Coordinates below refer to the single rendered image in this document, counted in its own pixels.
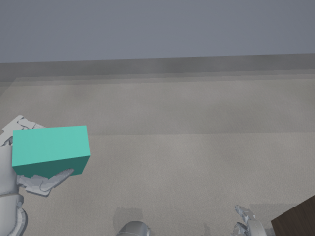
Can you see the left robot forearm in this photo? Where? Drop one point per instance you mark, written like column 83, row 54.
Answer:
column 13, row 219

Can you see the table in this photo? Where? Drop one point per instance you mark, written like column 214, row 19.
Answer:
column 298, row 221

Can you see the robot left thigh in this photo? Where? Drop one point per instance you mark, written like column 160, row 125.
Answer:
column 135, row 228

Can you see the robot left hand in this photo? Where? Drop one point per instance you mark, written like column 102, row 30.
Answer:
column 10, row 182

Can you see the robot right hand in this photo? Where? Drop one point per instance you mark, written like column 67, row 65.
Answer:
column 253, row 227

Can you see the sponge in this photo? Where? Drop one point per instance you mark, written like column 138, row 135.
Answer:
column 48, row 151

